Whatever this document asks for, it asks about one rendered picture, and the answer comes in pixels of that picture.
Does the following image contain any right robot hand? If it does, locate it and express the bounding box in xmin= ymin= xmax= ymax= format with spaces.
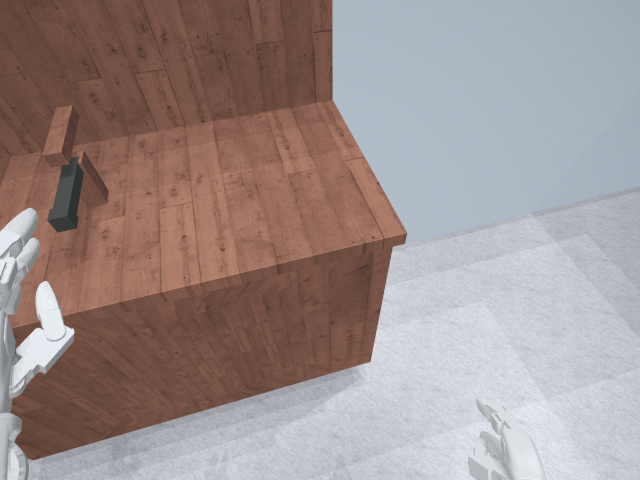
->
xmin=468 ymin=397 xmax=546 ymax=480

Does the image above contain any robot left forearm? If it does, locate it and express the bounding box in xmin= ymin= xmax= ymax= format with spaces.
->
xmin=0 ymin=413 xmax=29 ymax=480

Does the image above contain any left robot hand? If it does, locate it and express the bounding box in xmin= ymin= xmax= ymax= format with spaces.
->
xmin=0 ymin=208 xmax=74 ymax=413

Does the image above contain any tap lever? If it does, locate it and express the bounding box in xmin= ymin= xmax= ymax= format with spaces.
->
xmin=47 ymin=157 xmax=84 ymax=232

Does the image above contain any counter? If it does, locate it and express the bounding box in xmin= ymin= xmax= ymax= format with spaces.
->
xmin=0 ymin=0 xmax=407 ymax=460

